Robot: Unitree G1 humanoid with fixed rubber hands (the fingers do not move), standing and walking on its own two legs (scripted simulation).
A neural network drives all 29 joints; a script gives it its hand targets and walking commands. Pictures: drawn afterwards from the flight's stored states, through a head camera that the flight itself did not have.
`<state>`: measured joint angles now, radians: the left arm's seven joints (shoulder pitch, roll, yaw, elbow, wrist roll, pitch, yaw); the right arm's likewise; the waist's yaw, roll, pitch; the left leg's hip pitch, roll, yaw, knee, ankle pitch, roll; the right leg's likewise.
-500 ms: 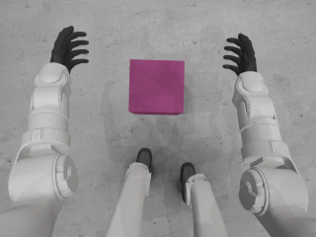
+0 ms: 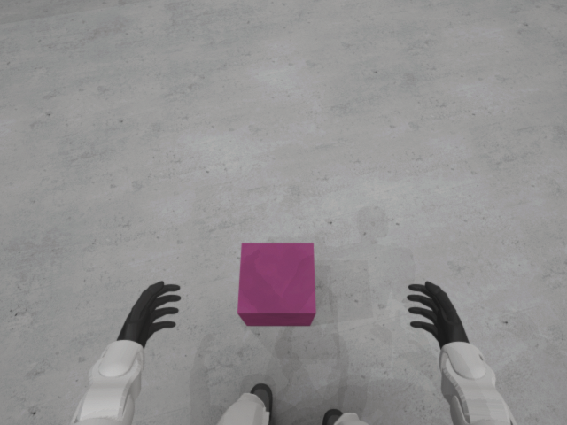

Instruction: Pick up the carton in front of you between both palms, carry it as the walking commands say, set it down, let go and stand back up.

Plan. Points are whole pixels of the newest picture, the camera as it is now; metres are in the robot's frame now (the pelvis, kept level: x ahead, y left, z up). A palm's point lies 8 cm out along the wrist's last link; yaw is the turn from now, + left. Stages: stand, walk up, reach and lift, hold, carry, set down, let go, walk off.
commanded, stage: let go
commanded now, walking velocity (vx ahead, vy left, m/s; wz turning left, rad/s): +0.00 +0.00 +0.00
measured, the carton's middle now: (278, 287) +0.46 +0.07 -0.63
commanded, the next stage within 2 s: stand in 0.70 s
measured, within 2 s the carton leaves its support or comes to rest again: neither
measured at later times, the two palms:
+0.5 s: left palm (145, 373) +0.20 +0.21 -0.05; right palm (520, 398) +0.20 -0.26 -0.04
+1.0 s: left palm (98, 380) +0.18 +0.27 -0.07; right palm (549, 417) +0.18 -0.30 -0.06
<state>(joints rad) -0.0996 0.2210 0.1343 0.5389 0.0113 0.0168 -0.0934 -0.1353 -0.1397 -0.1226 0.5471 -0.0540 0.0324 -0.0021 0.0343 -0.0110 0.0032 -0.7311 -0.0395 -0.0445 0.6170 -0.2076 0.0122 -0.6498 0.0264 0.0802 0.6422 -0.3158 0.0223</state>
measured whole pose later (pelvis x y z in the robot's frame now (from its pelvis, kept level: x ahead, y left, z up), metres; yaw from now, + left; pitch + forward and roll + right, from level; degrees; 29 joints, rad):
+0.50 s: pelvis +0.03 -0.03 +0.02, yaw +0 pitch -3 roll +1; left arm 0.22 0.22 0.04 0.42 0.01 0.12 -0.07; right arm 0.22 -0.21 -0.04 0.43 0.00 0.11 0.06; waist 0.00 -0.03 0.09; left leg -0.14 -0.02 -0.05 0.43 -0.23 -0.02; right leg -0.06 0.03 0.07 0.45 -0.33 -0.02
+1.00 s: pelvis +0.05 -0.01 +0.02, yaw -1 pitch +0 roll +0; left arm 0.22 0.35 0.06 0.64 0.03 0.03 0.01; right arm 0.17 -0.32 -0.05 0.74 -0.04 0.01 -0.02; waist 0.00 -0.04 0.01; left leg -0.24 -0.02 -0.03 0.53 -0.29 0.01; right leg -0.14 0.03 0.08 0.49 -0.36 0.00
